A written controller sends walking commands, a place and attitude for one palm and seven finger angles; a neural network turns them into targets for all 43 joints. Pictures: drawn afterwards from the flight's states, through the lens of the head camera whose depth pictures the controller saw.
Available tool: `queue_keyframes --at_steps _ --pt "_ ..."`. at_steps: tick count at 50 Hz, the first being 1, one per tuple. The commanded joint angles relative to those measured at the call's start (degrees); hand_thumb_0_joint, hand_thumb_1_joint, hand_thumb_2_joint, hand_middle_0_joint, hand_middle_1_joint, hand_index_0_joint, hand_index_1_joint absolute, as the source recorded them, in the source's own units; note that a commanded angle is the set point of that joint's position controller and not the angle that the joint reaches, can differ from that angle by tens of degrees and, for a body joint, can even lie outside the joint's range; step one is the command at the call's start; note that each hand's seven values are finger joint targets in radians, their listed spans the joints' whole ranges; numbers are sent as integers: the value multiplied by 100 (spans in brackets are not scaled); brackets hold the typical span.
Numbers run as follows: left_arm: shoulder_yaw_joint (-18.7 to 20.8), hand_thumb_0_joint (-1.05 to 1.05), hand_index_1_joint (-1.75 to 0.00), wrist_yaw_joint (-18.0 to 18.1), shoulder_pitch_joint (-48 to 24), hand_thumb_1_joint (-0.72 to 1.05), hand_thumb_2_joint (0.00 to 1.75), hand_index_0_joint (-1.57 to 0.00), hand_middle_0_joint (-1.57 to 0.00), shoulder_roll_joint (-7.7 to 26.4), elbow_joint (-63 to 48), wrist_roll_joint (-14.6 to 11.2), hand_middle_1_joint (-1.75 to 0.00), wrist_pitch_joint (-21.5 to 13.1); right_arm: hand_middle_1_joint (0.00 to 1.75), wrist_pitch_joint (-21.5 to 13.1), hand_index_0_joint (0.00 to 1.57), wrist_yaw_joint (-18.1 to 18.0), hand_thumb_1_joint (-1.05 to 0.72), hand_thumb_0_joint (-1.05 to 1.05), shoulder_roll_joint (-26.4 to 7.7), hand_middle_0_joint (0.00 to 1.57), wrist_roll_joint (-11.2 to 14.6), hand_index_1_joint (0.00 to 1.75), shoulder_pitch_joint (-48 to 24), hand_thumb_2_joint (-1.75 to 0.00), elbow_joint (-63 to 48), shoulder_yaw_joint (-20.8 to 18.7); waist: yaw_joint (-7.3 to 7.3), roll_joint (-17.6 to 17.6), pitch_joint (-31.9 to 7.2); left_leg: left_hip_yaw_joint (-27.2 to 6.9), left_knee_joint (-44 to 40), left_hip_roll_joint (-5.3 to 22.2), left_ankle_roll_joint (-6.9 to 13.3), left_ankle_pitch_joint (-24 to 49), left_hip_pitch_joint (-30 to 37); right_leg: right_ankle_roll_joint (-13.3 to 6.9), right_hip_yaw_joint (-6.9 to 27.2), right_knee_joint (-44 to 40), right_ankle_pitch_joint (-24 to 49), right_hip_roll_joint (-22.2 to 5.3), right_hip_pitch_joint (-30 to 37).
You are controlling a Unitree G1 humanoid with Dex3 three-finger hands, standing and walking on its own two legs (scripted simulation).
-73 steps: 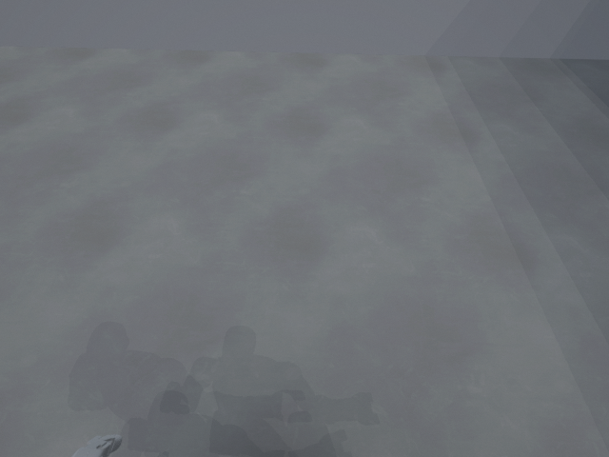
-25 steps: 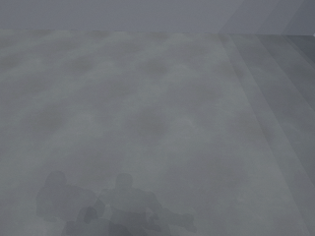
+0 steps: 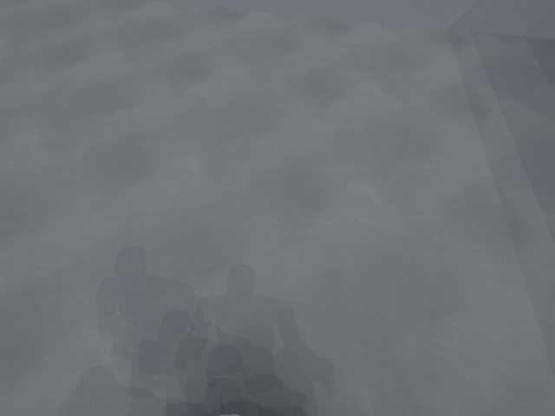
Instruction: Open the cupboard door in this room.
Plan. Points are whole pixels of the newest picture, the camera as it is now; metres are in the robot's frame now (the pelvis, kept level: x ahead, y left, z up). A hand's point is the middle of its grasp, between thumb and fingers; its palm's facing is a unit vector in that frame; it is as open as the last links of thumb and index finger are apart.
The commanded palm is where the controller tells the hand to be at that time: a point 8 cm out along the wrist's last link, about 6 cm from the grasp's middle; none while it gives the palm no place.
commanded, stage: turn or walk to find it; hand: left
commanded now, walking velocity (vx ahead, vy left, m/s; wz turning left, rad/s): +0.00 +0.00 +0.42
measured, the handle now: out of the picture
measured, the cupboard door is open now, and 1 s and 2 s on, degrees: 0 0 0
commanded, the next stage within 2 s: none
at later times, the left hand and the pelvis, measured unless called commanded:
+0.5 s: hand out of the picture -0.07 +0.23 -0.19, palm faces +0.27 -0.93 -0.24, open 7.4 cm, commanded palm none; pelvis -0.04 +0.02 -0.01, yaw +14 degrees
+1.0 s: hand out of the picture -0.07 +0.20 -0.15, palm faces +0.44 -0.85 -0.27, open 7.4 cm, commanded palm none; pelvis -0.07 -0.01 +0.00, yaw +26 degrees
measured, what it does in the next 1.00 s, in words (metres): steps on the spot, turning left: right foot, then left foot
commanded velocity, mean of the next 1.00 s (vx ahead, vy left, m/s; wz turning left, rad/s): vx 0.00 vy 0.00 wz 0.42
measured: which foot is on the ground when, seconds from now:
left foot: down 0.00-0.08, up 0.10-0.42, down 0.44-0.88, up 0.90-1.00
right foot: up 0.00-0.06, down 0.08-0.44, up 0.46-0.86, down 0.88-1.00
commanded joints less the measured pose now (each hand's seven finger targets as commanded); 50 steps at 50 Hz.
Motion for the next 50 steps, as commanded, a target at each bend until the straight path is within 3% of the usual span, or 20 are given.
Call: queue_keyframes --at_steps 1,2,3,4,5,7,9,16,20,21,22,23,29,37,41,42,43,44,48,50 --pt "197 0 -30 47 604 90 90 -20 -20 490 -367 -4 -30 -173 30 -65 20 -95 -90 0 -1350 20 54 30 17 -90 -442 -403 198 720 -951 -1392 -473 1033 708 1348 514 33 -52 -1713 921 68 905" --pt "236 0 -30 68 814 90 90 -20 -20 634 -318 26 -30 -206 30 -56 20 -67 -90 0 -1219 20 89 30 -50 -90 -501 -400 288 447 -941 -1199 -236 822 478 766 -40 -12 81 -2393 1374 -160 1553" --pt "335 0 -30 105 943 90 90 -20 -20 1024 -320 105 -30 -240 30 -52 20 -29 -90 0 -909 20 126 30 -66 -90 -618 -363 334 -624 -844 -467 733 288 108 -476 -1110 -371 1137 -2938 1035 -1290 2182" --pt "383 0 -30 106 776 90 90 -20 -20 1398 -436 151 -30 -242 30 -55 20 -24 -90 0 -734 20 80 30 -247 -90 -790 -358 391 -1682 -380 517 2006 -224 -216 -1911 -1769 -976 2312 -3231 1535 -2572 1704" --pt "359 0 -30 128 683 90 90 -20 -20 1226 -495 122 -30 -273 30 -4 20 -9 -90 0 -949 20 16 30 -444 -90 -762 -421 381 -1304 -266 251 2827 142 -156 -1956 -1502 -1102 2047 -3176 1911 -2558 946" --pt "303 0 -30 132 144 90 90 -20 -20 975 -567 129 -30 -288 30 62 20 55 -90 0 -865 20 58 30 -217 -90 -543 -436 32 -953 -99 443 3717 335 -191 -1470 -1295 -1096 1274 -2927 2406 -2057 581" --pt "258 0 -30 99 53 90 90 -20 -20 897 -606 150 -30 -310 30 86 20 93 -90 0 -756 20 60 30 -75 -90 -434 -404 -51 -985 -65 741 3886 371 -293 -1118 -1170 -981 547 -2744 2659 -1718 594" --pt "357 0 -30 71 827 90 90 -20 -20 1225 -330 200 -30 -269 30 31 20 106 -90 0 -660 20 107 30 -868 -90 -630 -255 410 -1176 -196 1261 1866 402 -312 -1590 -542 -1076 303 -2314 3811 -1922 1206" --pt "392 0 -30 52 698 90 90 -20 -20 1272 -297 134 -30 -218 30 -91 20 77 -90 0 -849 20 107 30 -274 -90 -480 -247 92 -976 -677 1398 -346 364 -176 -297 866 -521 -238 -1249 4051 -1697 1057" --pt "360 0 -30 23 758 90 90 -20 -20 1057 -391 90 -30 -178 30 -150 20 67 -90 0 -1268 20 68 30 -60 -90 -455 -336 -2 -10 -941 609 -688 1079 94 1013 1901 -151 -615 -373 2882 -1314 151" --pt "251 0 -30 -21 657 90 90 -20 -20 661 -597 85 -30 -157 30 -156 20 57 -90 0 -1805 20 68 30 185 -90 -466 -445 -88 1597 -931 -1042 -776 2494 751 3209 2385 220 -780 800 -565 -644 -1160" --pt "214 0 -30 27 312 90 90 -20 -20 674 -674 118 -30 -72 30 -146 20 -5 -90 0 -1843 20 82 30 450 -90 -352 -476 -276 1255 -975 -1047 -839 2638 1155 3322 1966 173 -241 1459 -955 -613 -1112" --pt "285 0 -30 -72 340 90 90 -20 -20 615 -345 90 -30 -41 30 -201 20 -112 -90 0 -1295 20 56 30 -351 -90 -544 -304 91 730 -521 -177 -987 1620 898 2064 1171 237 -64 1554 369 -581 -845" --pt "270 0 -30 -33 155 90 90 -20 -20 437 -541 64 -30 -69 30 -108 20 -76 -90 0 -1328 20 5 30 -182 -90 -537 -392 -6 710 -459 -912 -1046 1588 1009 1268 914 165 -88 -84 236 -278 -181" --pt "296 0 -30 17 668 90 90 -20 -20 470 -452 40 -30 -139 30 -63 20 -37 -90 0 -1264 20 31 30 -352 -90 -611 -419 266 549 -524 -969 -677 1305 742 681 105 97 -136 -1637 1136 -178 1061" --pt "330 0 -30 35 824 90 90 -20 -20 623 -446 69 -30 -201 30 -66 20 -10 -90 0 -1134 20 66 30 -332 -90 -635 -411 355 126 -591 -743 -244 1008 481 329 -297 55 43 -2456 1531 -414 1644" --pt "425 0 -30 84 905 90 90 -20 -20 1111 -467 158 -30 -269 30 -71 20 23 -90 0 -733 20 117 30 -175 -90 -720 -358 359 -1288 -644 67 994 271 53 -989 -1354 -381 1496 -3110 1234 -1761 2272" --pt "432 0 -30 67 794 90 90 -20 -20 1388 -593 150 -30 -241 30 -54 20 10 -90 0 -734 20 50 30 -267 -90 -825 -382 405 -1791 -424 578 2233 -65 -150 -2138 -1478 -920 2128 -3278 1594 -2707 1512" --pt "315 0 -30 68 -76 90 90 -20 -20 815 -763 130 -30 -286 30 94 20 116 -90 0 -783 20 14 30 -75 -90 -442 -432 -34 -850 -5 617 3923 406 -244 -1138 -1169 -876 652 -3018 1854 -1783 552" --pt "311 0 -30 79 72 90 90 -20 -20 798 -706 142 -30 -311 30 93 20 117 -90 0 -728 20 30 30 -42 -90 -404 -395 35 -1043 -132 803 3719 463 -342 -1144 -1110 -918 348 -2880 2321 -1760 808"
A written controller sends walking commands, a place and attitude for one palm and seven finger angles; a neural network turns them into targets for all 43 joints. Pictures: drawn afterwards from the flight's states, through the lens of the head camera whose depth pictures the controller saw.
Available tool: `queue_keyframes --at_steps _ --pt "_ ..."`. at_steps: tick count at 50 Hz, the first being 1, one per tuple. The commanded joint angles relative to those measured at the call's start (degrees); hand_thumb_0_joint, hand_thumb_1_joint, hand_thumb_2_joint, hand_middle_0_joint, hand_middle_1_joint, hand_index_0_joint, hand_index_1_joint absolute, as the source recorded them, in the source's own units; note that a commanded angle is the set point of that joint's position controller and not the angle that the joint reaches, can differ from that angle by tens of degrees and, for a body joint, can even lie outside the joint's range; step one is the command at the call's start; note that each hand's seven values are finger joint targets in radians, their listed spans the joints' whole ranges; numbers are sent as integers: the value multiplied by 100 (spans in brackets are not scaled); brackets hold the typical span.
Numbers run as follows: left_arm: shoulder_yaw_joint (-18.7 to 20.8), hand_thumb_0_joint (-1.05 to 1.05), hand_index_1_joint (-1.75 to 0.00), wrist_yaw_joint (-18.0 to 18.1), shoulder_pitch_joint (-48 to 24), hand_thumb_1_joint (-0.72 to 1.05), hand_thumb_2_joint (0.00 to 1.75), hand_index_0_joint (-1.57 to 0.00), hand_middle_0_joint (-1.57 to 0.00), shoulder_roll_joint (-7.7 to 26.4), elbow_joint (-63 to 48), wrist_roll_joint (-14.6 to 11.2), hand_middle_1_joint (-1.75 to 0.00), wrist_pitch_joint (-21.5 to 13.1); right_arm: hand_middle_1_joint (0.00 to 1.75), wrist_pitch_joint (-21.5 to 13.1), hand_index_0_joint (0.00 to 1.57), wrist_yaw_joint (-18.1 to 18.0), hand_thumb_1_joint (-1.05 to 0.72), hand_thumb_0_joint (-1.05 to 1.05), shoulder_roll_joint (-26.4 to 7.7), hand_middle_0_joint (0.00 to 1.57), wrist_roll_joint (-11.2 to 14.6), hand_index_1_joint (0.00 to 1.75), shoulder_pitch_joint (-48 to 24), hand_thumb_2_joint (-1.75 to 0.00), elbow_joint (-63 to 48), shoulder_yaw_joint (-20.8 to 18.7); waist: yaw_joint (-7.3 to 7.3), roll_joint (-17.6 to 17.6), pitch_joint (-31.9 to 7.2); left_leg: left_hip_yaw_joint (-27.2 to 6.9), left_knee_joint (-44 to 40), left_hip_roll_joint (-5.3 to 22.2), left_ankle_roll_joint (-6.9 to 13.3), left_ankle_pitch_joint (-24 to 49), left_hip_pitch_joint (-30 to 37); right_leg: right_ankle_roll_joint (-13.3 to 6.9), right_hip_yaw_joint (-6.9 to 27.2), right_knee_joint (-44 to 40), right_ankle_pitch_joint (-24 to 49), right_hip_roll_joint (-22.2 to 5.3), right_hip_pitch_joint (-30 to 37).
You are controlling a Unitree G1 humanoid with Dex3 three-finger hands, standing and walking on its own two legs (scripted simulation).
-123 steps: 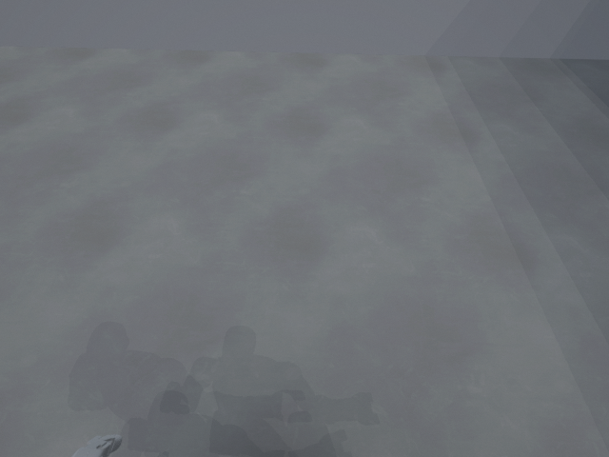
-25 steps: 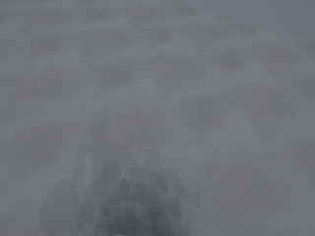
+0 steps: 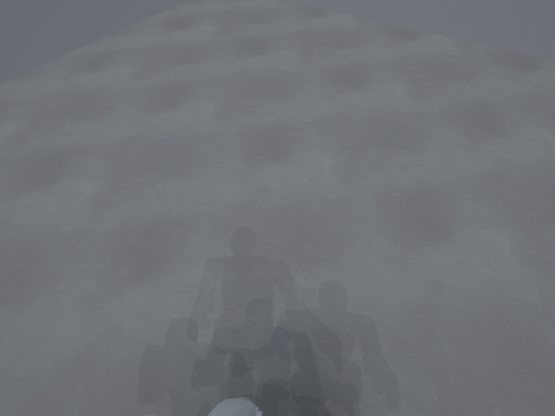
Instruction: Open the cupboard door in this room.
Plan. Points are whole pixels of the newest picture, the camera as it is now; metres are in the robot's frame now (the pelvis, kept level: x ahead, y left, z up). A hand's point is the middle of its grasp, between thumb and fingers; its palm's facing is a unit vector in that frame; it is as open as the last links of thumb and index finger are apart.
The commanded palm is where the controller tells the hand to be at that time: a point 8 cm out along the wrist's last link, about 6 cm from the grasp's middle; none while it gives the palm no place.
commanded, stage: turn or walk to find it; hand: left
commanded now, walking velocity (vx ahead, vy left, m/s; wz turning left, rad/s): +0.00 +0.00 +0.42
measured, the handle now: out of the picture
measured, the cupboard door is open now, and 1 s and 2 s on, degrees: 0 0 0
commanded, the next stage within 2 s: none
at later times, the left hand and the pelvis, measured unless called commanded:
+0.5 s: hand out of the picture +0.00 +0.26 -0.16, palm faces +0.24 -0.94 -0.26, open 7.4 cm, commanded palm none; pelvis -0.02 +0.04 +0.00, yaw +12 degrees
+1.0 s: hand out of the picture -0.09 +0.22 -0.18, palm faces +0.46 -0.86 -0.22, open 7.4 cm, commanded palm none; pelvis -0.05 +0.03 -0.01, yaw +27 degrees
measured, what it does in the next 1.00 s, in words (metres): steps on the spot, turning left: left foot, then right foot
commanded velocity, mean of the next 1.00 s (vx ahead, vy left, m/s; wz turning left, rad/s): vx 0.00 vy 0.00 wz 0.42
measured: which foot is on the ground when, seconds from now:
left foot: up 0.00-0.22, down 0.24-0.64, up 0.66-1.00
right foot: down 0.00-0.24, up 0.26-0.62, down 0.64-1.00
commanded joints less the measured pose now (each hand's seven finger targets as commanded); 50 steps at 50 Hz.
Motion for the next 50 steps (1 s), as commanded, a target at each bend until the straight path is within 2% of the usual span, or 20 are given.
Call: queue_keyframes --at_steps 1,6,8,10,11,12,13,15,18,25,29,30,31,32,33,37,44,48,49,50 --pt "292 0 -30 80 -15 90 90 -20 -20 1100 -369 47 -30 -155 30 -144 20 -8 -90 0 -360 20 39 30 -127 -90 -392 -38 94 -1211 -79 221 355 355 -195 -16 -244 -694 805 -1276 1430 -1489 198" --pt "394 0 -30 54 455 90 90 -20 -20 1417 -111 84 -30 -108 30 -212 20 -17 -90 0 -214 20 95 30 -561 -90 -493 71 386 -1379 -281 648 -1316 340 -179 -389 322 -760 576 -782 2592 -1669 624" --pt "432 0 -30 53 396 90 90 -20 -20 1469 -57 85 -30 -84 30 -264 20 -38 -90 0 -217 20 107 30 -338 -90 -446 82 284 -1472 -449 819 -2161 300 -140 -113 778 -608 379 -395 2905 -1678 656" --pt "418 0 -30 27 317 90 90 -20 -20 1386 -51 12 -30 -28 30 -323 20 -47 -90 0 -411 20 87 30 19 -90 -358 58 49 -989 -569 770 -3457 352 -33 1094 1830 -165 19 261 2320 -1463 59" --pt "391 0 -30 -5 417 90 90 -20 -20 1128 -162 -29 -30 24 30 -381 20 -57 -90 0 -868 20 48 30 193 -90 -373 -39 -16 238 -781 -384 -3828 1231 319 2180 2607 213 -316 1210 899 -962 -897" --pt "270 0 -30 -42 249 90 90 -20 -20 773 -357 -22 -30 42 30 -378 20 -72 -90 0 -1348 20 49 30 426 -90 -389 -139 -117 1499 -704 -1742 -4068 2427 972 3787 2790 512 -338 2392 -1862 -375 -1890" --pt "259 0 -30 8 -141 90 90 -20 -20 820 -397 18 -30 113 30 -383 20 -134 -90 0 -1331 20 35 30 630 -90 -253 -164 -348 1190 -730 -1788 -4236 2462 1251 3061 2253 428 207 3087 -1960 -360 -1752" --pt "322 0 -30 -39 -342 90 90 -20 -20 863 -260 -2 -30 130 30 -375 20 -212 -90 0 -1035 20 18 30 29 -90 -367 -75 -128 1005 -237 -1423 -4352 1970 1147 2028 1627 395 522 3458 -1181 -447 -1892" --pt "306 0 -30 -100 42 90 90 -20 -20 796 -45 3 -30 101 30 -444 20 -237 -90 0 -861 20 31 30 -275 -90 -478 2 73 533 -444 -906 -4212 1583 1044 2711 1916 466 434 3092 -729 -338 -1673" --pt "252 0 -30 -58 -118 90 90 -20 -20 653 -209 -39 -30 80 30 -367 20 -210 -90 0 -957 20 6 30 -114 -90 -478 -66 -57 480 -519 -1293 -4069 1571 1175 2843 1966 459 389 1654 -904 -65 -1108" --pt "265 0 -30 -21 388 90 90 -20 -20 689 -151 -57 -30 -1 30 -316 20 -158 -90 0 -937 20 21 30 -344 -90 -575 -96 191 419 -593 -1342 -3711 1274 929 2553 1349 398 262 40 -54 109 20" --pt "286 0 -30 0 560 90 90 -20 -20 800 -134 -43 -30 -47 30 -318 20 -136 -90 0 -846 20 60 30 -380 -90 -614 -88 298 179 -626 -1232 -3399 1052 709 2146 963 373 342 -733 459 -31 586" --pt "355 0 -30 41 654 90 90 -20 -20 1169 -148 33 -30 -105 30 -319 20 -99 -90 0 -546 20 112 30 -308 -90 -673 -53 341 -870 -655 -695 -2510 505 355 1063 124 100 1304 -1353 339 -977 1181" --pt "435 0 -30 56 577 90 90 -20 -20 1644 -235 90 -30 -130 30 -310 20 -70 -90 0 -265 20 94 30 -349 -90 -854 -2 354 -2068 -402 92 -1257 -197 1 -732 -598 -533 2518 -1636 977 -2277 1044" --pt "441 0 -30 69 521 90 90 -20 -20 1564 -294 35 -30 -126 30 -232 20 -88 -90 0 -568 20 19 30 -503 -90 -831 -89 428 -1887 -435 -212 -300 56 33 -951 -406 -823 2404 -1647 998 -2396 424" --pt "291 0 -30 63 -280 90 90 -20 -20 1042 -423 41 -30 -149 30 -136 20 15 -90 0 -424 20 33 30 -188 -90 -440 -97 -28 -1081 30 40 881 323 -109 97 -317 -597 920 -1374 1197 -1508 -103" --pt "376 0 -30 50 462 90 90 -20 -20 1354 -97 88 -30 -130 30 -187 20 5 -90 0 -233 20 82 30 -767 -90 -539 54 419 -1317 -231 586 -1092 371 -203 -379 205 -741 516 -888 2636 -1698 663" --pt "425 0 -30 32 364 90 90 -20 -20 1460 -5 76 -30 -80 30 -272 20 -35 -90 0 -272 20 104 30 -403 -90 -459 88 242 -1444 -511 848 -2554 304 -104 131 988 -490 218 -289 2958 -1681 698" --pt "425 0 -30 20 341 90 90 -20 -20 1405 -2 31 -30 -56 30 -304 20 -40 -90 0 -370 20 90 30 -221 -90 -410 76 141 -1208 -589 824 -3261 318 -49 794 1551 -254 36 45 2650 -1552 394" --pt "406 0 -30 -1 380 90 90 -20 -20 1233 -55 -20 -30 -15 30 -372 20 -40 -90 0 -700 20 69 30 16 -90 -372 2 2 -336 -816 245 -3806 814 142 1784 2431 64 -252 840 1770 -1279 -325"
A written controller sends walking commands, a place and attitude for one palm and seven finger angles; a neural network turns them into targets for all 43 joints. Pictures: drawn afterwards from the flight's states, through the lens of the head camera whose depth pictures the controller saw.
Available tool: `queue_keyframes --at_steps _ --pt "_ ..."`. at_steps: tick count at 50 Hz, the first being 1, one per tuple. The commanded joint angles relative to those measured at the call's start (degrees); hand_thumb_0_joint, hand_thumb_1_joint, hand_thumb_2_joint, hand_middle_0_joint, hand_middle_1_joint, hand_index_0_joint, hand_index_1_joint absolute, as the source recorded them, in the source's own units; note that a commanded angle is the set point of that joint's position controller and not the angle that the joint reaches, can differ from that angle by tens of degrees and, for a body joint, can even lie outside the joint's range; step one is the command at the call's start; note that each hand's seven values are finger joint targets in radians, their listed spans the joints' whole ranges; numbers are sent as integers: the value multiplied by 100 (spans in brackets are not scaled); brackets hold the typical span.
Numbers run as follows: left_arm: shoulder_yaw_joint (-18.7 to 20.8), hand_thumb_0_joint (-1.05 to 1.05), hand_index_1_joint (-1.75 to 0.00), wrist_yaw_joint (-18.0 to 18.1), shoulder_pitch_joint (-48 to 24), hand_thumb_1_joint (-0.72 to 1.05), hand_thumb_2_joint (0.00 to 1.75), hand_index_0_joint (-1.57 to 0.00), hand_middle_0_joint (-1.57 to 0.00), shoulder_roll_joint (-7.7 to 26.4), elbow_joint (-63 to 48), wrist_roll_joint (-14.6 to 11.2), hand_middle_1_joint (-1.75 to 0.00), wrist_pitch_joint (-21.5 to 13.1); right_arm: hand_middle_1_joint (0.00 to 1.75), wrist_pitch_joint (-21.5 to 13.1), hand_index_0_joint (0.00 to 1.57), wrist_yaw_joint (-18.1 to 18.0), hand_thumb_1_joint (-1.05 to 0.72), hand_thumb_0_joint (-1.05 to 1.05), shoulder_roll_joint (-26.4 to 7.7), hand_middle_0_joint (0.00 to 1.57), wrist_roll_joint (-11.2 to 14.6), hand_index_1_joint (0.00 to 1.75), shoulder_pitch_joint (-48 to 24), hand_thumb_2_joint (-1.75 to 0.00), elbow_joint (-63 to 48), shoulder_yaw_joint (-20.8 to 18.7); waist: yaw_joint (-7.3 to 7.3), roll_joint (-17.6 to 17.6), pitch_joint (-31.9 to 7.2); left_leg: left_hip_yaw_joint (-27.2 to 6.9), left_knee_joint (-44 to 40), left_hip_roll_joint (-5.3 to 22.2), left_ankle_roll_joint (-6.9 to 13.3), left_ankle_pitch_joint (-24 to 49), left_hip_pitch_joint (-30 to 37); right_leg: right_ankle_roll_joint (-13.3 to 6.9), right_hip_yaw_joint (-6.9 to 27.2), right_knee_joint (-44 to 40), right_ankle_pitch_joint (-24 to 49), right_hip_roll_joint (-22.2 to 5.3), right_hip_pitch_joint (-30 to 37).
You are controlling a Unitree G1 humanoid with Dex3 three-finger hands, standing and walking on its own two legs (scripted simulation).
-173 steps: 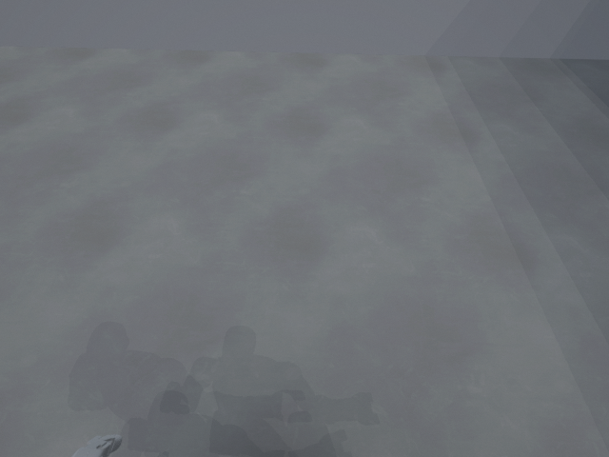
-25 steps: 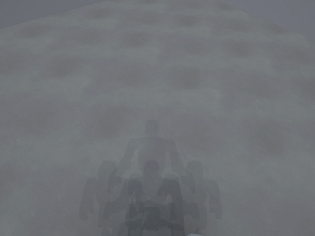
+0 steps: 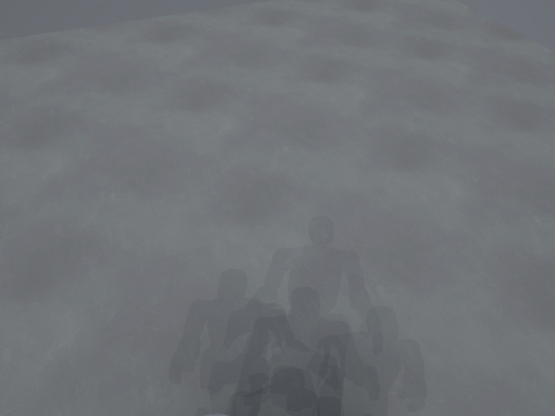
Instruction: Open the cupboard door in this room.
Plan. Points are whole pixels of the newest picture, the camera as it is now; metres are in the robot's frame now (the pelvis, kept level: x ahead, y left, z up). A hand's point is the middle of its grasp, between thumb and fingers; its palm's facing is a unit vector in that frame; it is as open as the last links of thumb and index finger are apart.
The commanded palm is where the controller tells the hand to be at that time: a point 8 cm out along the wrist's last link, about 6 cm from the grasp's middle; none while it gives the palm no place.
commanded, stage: turn or walk to find it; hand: left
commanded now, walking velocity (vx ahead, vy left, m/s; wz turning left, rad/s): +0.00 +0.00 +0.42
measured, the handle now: out of the picture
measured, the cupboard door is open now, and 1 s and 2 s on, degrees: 0 0 0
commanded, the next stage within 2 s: none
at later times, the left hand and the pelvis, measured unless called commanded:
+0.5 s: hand out of the picture +0.04 +0.21 -0.14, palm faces +0.18 -0.94 -0.28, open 7.4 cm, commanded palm none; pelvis -0.03 +0.00 +0.00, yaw +10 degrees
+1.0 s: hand out of the picture -0.12 +0.23 -0.17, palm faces +0.42 -0.87 -0.25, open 7.4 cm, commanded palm none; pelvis -0.08 +0.02 +0.00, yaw +22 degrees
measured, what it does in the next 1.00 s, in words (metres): steps on the spot, turning left: left foot, then right foot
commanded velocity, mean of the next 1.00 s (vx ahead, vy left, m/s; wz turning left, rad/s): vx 0.00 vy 0.00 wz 0.42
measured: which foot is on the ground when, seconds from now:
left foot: up 0.00-0.00, down 0.02-0.48, up 0.50-0.84, down 0.86-1.00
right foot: down 0.00-0.02, up 0.04-0.46, down 0.48-0.86, up 0.88-1.00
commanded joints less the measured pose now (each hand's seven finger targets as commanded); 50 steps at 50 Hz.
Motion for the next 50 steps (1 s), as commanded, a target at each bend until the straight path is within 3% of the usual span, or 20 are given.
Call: queue_keyframes --at_steps 1,2,4,8,16,21,22,23,24,25,28,30,37,41,42,43,44,45,47,50 --pt "261 0 -30 -1 211 90 90 -20 -20 667 -538 -98 -30 6 30 -339 20 -65 -90 0 -1317 20 -37 30 583 -90 -397 -230 -250 1778 -1005 -2186 -1822 1857 946 3681 1918 279 168 1603 -1018 4 -1676" --pt "173 0 -30 39 -202 90 90 -20 -20 660 -661 -35 -30 77 30 -297 20 -102 -90 0 -1462 20 -11 30 828 -90 -301 -260 -439 1713 -952 -2279 -1977 2171 1364 3525 1404 242 672 2445 -1915 122 -1602" --pt "240 0 -30 25 -525 90 90 -20 -20 692 -542 -61 -30 120 30 -310 20 -216 -90 0 -1155 20 -37 30 440 -90 -337 -190 -338 1429 -521 -2083 -2122 1739 1348 2563 822 210 1123 3055 -1257 68 -1843" --pt "249 0 -30 -56 -131 90 90 -20 -20 654 -264 -49 -30 97 30 -378 20 -233 -90 0 -899 20 -16 30 46 -90 -482 -83 -88 836 -610 -1438 -2144 1142 1134 2648 801 268 1083 2777 -464 183 -1500" --pt "209 0 -30 -9 -368 90 90 -20 -20 520 -471 -69 -30 93 30 -299 20 -202 -90 0 -972 20 -53 30 270 -90 -470 -175 -241 866 -677 -2016 -2126 1170 1301 2180 947 274 1089 1477 -727 410 -1209" --pt "200 0 -30 38 137 90 90 -20 -20 520 -405 -113 -30 3 30 -252 20 -155 -90 0 -955 20 -41 30 88 -90 -537 -218 4 840 -819 -2101 -1713 855 1057 2273 309 172 947 -336 70 648 81" --pt "218 0 -30 55 333 90 90 -20 -20 629 -376 -100 -30 -43 30 -252 20 -133 -90 0 -874 20 -1 30 24 -90 -567 -218 130 616 -843 -1961 -1430 666 852 1956 -72 148 1008 -1121 597 527 650" --pt "279 0 -30 93 445 90 90 -20 -20 947 -382 -34 -30 -101 30 -253 20 -98 -90 0 -576 20 43 30 102 -90 -625 -185 168 -218 -898 -1477 -622 182 506 1009 -898 -104 1860 -1778 385 -347 1309" --pt "367 0 -30 111 354 90 90 -20 -20 1425 -454 31 -30 -119 30 -250 20 -74 -90 0 -275 20 36 30 56 -90 -802 -117 181 -1625 -574 -554 596 -594 123 -653 -1762 -758 3158 -2091 571 -1677 1225" --pt "378 0 -30 122 224 90 90 -20 -20 1384 -562 -27 -30 -114 30 -169 20 -87 -90 0 -611 20 -51 30 -73 -90 -786 -204 254 -1452 -577 -789 1657 -353 145 -985 -1569 -1070 3120 -2176 518 -1929 478" --pt "249 0 -30 109 -567 90 90 -20 -20 927 -703 -24 -30 -123 30 -69 20 -2 -90 0 -492 20 -49 30 189 -90 -458 -220 -207 -538 -101 -657 2931 -116 64 -76 -1441 -840 1849 -1901 755 -1060 -134" --pt "218 0 -30 102 -422 90 90 -20 -20 865 -655 -18 -30 -161 30 -62 20 11 -90 0 -435 20 -37 30 267 -90 -393 -185 -154 -758 -178 -470 2882 -69 -47 73 -1393 -780 1428 -1767 1234 -935 45" --pt "332 0 -30 83 185 90 90 -20 -20 1214 -327 46 -30 -116 30 -127 20 -2 -90 0 -303 20 28 30 -327 -90 -533 -65 233 -1027 -358 -7 890 -25 -81 -547 -773 -957 1255 -1319 2308 -1201 593" --pt "375 0 -30 62 61 90 90 -20 -20 1256 -271 -13 -30 -55 30 -231 20 -45 -90 0 -372 20 31 30 231 -90 -385 -38 -60 -872 -750 208 -992 -107 25 553 369 -518 772 -448 2467 -1031 437" --pt "345 0 -30 42 110 90 90 -20 -20 1098 -290 -63 -30 -14 30 -283 20 -35 -90 0 -611 20 24 30 397 -90 -366 -94 -139 -210 -911 -130 -1644 160 130 1266 1124 -231 539 254 1900 -829 -113" --pt "297 0 -30 6 235 90 90 -20 -20 737 -462 -101 -30 26 30 -339 20 -62 -90 0 -1207 20 -29 30 534 -90 -412 -212 -196 1484 -994 -1939 -1895 1569 715 2801 1796 198 228 1368 -270 -116 -1486" --pt "200 0 -30 7 -134 90 90 -20 -20 599 -644 -47 -30 53 30 -294 20 -87 -90 0 -1489 20 -21 30 801 -90 -363 -280 -387 1768 -863 -2378 -2037 2210 1287 3510 1406 244 546 2274 -1841 143 -1756" --pt "220 0 -30 55 -445 90 90 -20 -20 621 -606 -37 -30 129 30 -324 20 -164 -90 0 -1345 20 -40 30 844 -90 -263 -253 -465 1819 -843 -2363 -2162 1965 1278 2922 1010 214 1022 2768 -1625 127 -1741" --pt "272 0 -30 -29 -402 90 90 -20 -20 709 -437 -45 -30 126 30 -315 20 -216 -90 0 -1009 20 -38 30 161 -90 -437 -134 -164 1301 -433 -1821 -2244 1461 1114 1883 533 190 1155 3088 -778 79 -1801" --pt "261 0 -30 -65 -136 90 90 -20 -20 647 -270 -45 -30 106 30 -367 20 -225 -90 0 -909 20 -22 30 26 -90 -520 -90 -78 965 -551 -1477 -2215 1134 1073 2241 706 265 1080 2780 -426 181 -1601"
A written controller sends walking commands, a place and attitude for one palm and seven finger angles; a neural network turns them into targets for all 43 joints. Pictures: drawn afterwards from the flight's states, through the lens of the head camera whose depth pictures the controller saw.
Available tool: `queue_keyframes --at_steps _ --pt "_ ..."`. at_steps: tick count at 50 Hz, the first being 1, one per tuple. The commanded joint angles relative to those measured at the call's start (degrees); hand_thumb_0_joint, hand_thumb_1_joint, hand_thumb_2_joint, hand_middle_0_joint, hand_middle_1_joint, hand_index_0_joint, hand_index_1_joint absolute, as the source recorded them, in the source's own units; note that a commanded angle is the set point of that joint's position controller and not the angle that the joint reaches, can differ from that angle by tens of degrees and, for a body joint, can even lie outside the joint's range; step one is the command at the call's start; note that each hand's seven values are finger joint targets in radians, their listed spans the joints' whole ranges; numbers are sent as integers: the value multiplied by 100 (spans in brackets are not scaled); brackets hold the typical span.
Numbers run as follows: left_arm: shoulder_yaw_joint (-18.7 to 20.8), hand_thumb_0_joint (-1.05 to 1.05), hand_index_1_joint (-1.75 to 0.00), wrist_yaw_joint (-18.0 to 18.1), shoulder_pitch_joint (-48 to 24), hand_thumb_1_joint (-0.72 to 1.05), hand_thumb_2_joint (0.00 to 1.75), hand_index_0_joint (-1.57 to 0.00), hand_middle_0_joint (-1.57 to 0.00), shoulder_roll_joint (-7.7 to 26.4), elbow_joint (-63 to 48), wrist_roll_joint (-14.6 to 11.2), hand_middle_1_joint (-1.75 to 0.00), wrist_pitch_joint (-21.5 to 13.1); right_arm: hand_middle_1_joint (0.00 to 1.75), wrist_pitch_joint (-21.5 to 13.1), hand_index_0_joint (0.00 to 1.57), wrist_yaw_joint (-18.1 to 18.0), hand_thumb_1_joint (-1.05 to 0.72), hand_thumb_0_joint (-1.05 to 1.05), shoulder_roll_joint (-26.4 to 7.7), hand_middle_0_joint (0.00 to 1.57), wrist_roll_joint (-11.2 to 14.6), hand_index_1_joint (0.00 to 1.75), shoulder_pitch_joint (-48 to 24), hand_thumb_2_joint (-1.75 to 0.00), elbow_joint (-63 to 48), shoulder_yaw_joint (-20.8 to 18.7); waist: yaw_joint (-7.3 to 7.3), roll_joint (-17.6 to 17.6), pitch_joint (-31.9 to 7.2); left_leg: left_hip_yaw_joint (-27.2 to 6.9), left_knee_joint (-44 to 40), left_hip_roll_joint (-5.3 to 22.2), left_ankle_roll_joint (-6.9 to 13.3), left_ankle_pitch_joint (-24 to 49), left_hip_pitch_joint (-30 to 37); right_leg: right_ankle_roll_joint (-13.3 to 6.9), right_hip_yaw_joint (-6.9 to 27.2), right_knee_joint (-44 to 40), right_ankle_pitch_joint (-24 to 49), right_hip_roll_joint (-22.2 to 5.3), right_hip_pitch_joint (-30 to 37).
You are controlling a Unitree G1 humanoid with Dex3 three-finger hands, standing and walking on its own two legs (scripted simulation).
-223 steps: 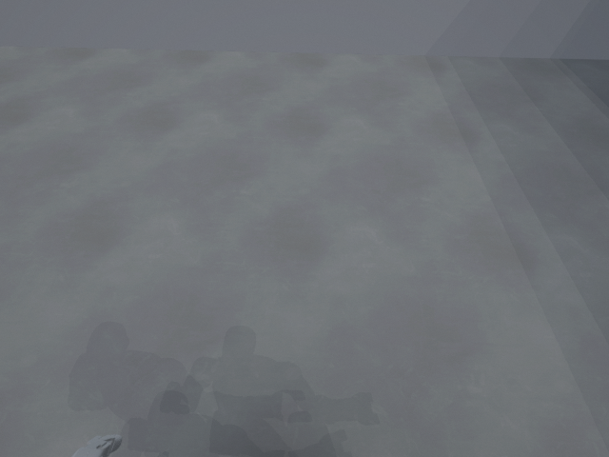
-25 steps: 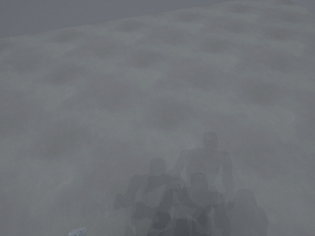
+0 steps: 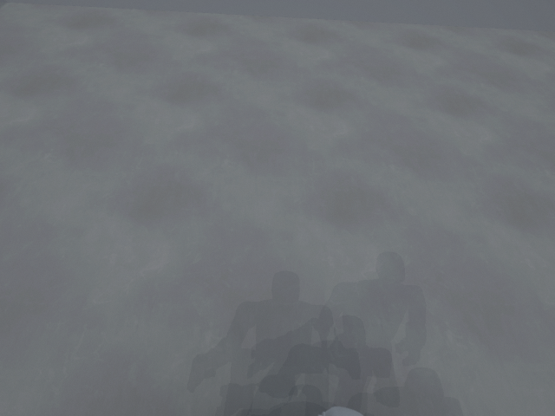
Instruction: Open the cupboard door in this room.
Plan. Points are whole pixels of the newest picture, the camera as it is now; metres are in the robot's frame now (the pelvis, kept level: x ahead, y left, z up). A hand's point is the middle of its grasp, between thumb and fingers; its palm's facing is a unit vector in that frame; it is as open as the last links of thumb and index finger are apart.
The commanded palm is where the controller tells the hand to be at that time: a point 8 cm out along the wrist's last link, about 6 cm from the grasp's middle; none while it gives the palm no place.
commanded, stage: turn or walk to find it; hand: left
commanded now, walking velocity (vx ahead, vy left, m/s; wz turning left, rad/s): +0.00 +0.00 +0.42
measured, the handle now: out of the picture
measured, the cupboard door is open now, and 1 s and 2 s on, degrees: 0 0 0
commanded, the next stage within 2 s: none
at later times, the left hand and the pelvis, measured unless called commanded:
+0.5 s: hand out of the picture +0.00 +0.16 -0.15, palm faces +0.24 -0.94 -0.26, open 7.4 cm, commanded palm none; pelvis -0.03 -0.04 +0.01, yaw +14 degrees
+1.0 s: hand out of the picture -0.09 +0.22 -0.16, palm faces +0.45 -0.86 -0.26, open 7.4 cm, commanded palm none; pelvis -0.06 -0.01 +0.01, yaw +25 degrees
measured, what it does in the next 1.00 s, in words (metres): steps on the spot, turning left: right foot, then left foot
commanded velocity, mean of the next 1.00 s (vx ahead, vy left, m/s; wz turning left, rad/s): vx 0.00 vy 0.00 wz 0.42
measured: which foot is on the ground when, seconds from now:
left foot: down 0.00-0.28, up 0.30-0.68, down 0.70-1.00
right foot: up 0.00-0.24, down 0.26-0.70, up 0.72-1.00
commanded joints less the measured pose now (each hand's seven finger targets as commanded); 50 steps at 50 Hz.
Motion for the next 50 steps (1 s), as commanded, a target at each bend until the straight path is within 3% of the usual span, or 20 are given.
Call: queue_keyframes --at_steps 1,7,11,12,13,14,15,17,18,20,28,31,33,34,35,36,38,40,42,50 --pt "57 0 -30 -33 -73 90 90 -20 -20 296 -519 0 -30 -208 30 -127 20 -122 -90 0 -1141 20 35 30 126 -90 -329 -219 -131 1132 -530 -1401 -1463 1311 726 1668 627 97 233 -3 224 24 -352" --pt "12 0 -30 -2 -223 90 90 -20 -20 162 -709 -29 -30 -246 30 -47 20 -89 -90 0 -1207 20 -7 30 261 -90 -326 -295 -256 1162 -540 -1902 -1345 1334 862 1551 562 49 190 -1331 -66 272 175" --pt "18 0 -30 37 396 90 90 -20 -20 180 -609 -52 -30 -332 30 -3 20 -45 -90 0 -1180 20 13 30 19 -90 -443 -330 32 1012 -754 -1908 -903 1002 608 1393 6 -18 61 -3065 848 441 1375" --pt "50 0 -30 56 570 90 90 -20 -20 333 -584 -30 -30 -390 30 -6 20 -22 -90 0 -1049 20 54 30 9 -90 -462 -324 128 639 -796 -1707 -512 737 357 1068 -413 -60 217 -3865 1311 250 1983" --pt "129 0 -30 103 652 90 90 -20 -20 767 -603 56 -30 -455 30 -11 20 12 -90 0 -686 20 107 30 113 -90 -548 -279 157 -561 -805 -1018 559 91 -40 -76 -1454 -433 1479 -4470 1128 -957 2646" --pt "178 0 -30 107 490 90 90 -20 -20 1155 -718 80 -30 -443 30 -3 20 25 -90 0 -590 20 65 30 -23 -90 -712 -250 203 -1441 -555 -476 1780 -391 -284 -1579 -1876 -1058 2352 -4646 1562 -2034 2192" --pt "196 0 -30 133 344 90 90 -20 -20 965 -785 30 -30 -472 30 70 20 5 -90 0 -810 20 -12 30 -108 -90 -640 -306 182 -1446 -443 -807 2631 -121 -247 -1602 -1837 -1225 2221 -4672 1756 -1993 1670" --pt "94 0 -30 130 -192 90 90 -20 -20 628 -858 15 -30 -462 30 139 20 59 -90 0 -787 20 20 30 32 -90 -408 -333 -134 -491 -123 -719 3560 31 -302 -961 -1749 -1101 1378 -4464 1979 -1468 1282" --pt "39 0 -30 113 -361 90 90 -20 -20 535 -891 26 -30 -482 30 160 20 91 -90 0 -694 20 14 30 184 -90 -283 -321 -236 -465 -46 -592 3736 66 -370 -637 -1695 -978 830 -4337 2175 -1195 1261" --pt "26 0 -30 119 -207 90 90 -20 -20 464 -845 32 -30 -516 30 167 20 102 -90 0 -658 20 16 30 243 -90 -222 -298 -162 -615 -149 -433 3705 108 -469 -488 -1661 -967 549 -4267 2488 -1121 1467" --pt "127 0 -30 104 420 90 90 -20 -20 810 -498 94 -30 -457 30 123 20 86 -90 0 -504 20 71 30 -402 -90 -325 -162 235 -750 -336 83 1727 157 -499 -1094 -1039 -1156 288 -3872 3501 -1386 2031" --pt "167 0 -30 98 352 90 90 -20 -20 907 -433 91 -30 -425 30 57 20 59 -90 0 -518 20 99 30 -227 -90 -298 -127 159 -899 -576 256 841 110 -414 -941 -543 -1078 178 -3526 3800 -1435 2091" --pt "175 0 -30 85 206 90 90 -20 -20 870 -424 33 -30 -382 30 -1 20 47 -90 0 -626 20 80 30 136 -90 -211 -136 -73 -581 -684 302 -382 146 -336 44 326 -704 -183 -2989 3258 -1303 1647" --pt "146 0 -30 59 254 90 90 -20 -20 721 -476 -17 -30 -338 30 -60 20 51 -90 0 -917 20 62 30 327 -90 -189 -196 -185 167 -844 -198 -963 533 -168 841 1124 -381 -449 -2232 2478 -1012 956" --pt "77 0 -30 16 258 90 90 -20 -20 344 -679 -47 -30 -308 30 -95 20 30 -90 0 -1502 20 19 30 534 -90 -211 -321 -273 1924 -826 -2054 -1183 1955 472 2576 1668 53 -710 -1091 -178 -253 -455" --pt "-8 0 -30 45 -138 90 90 -20 -20 314 -814 21 -30 -245 30 -54 20 -15 -90 0 -1667 20 29 30 782 -90 -122 -368 -469 1852 -834 -2343 -1362 2374 966 2712 1275 44 -215 -203 -1188 -80 -520" --pt "47 0 -30 35 -469 90 90 -20 -20 371 -744 8 -30 -211 30 -71 20 -118 -90 0 -1379 20 16 30 490 -90 -155 -298 -377 1550 -503 -2023 -1380 1912 918 2101 787 17 273 421 -563 -104 -692" --pt "55 0 -30 -25 -173 90 90 -20 -20 337 -555 8 -30 -241 30 -118 20 -130 -90 0 -1160 20 26 30 49 -90 -278 -197 -112 1185 -495 -1425 -1325 1471 744 2313 792 66 261 435 80 -76 -563" --pt "49 0 -30 -34 -121 90 90 -20 -20 337 -493 -1 -30 -236 30 -140 20 -132 -90 0 -1128 20 44 30 58 -90 -303 -188 -104 1080 -525 -1293 -1355 1344 733 2388 721 102 245 195 185 -34 -348" --pt "1 0 -30 9 -364 90 90 -20 -20 173 -745 -28 -30 -243 30 -57 20 -89 -90 0 -1209 20 -5 30 268 -90 -326 -293 -258 1114 -563 -1886 -1302 1323 878 1851 686 97 217 -1209 -48 228 112"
